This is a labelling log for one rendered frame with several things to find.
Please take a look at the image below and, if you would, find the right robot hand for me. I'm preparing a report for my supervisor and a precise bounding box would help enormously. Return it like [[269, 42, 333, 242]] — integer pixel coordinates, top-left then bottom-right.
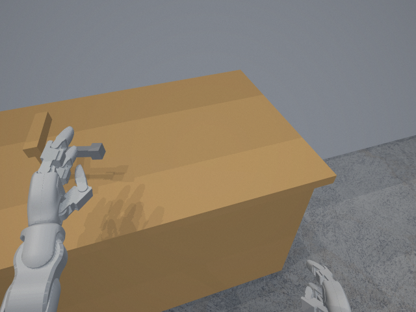
[[301, 260, 351, 312]]

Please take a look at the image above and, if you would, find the tap lever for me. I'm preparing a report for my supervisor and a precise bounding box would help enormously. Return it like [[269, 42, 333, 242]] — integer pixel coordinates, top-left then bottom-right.
[[65, 143, 106, 160]]

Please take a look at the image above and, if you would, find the left robot forearm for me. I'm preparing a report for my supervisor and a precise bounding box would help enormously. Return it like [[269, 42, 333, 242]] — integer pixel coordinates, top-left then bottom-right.
[[0, 223, 68, 312]]

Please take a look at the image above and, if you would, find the counter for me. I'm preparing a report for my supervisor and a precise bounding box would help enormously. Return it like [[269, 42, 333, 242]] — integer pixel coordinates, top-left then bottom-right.
[[0, 70, 337, 312]]

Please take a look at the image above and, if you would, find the left robot hand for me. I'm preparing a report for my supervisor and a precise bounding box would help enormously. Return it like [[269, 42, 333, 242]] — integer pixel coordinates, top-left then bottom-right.
[[27, 126, 93, 226]]

